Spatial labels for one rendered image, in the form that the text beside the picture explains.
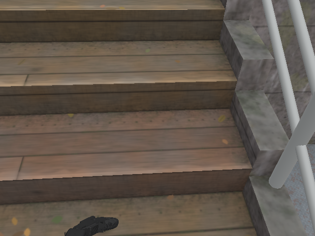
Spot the robot left hand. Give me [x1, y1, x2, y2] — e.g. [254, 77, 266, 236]
[64, 215, 119, 236]

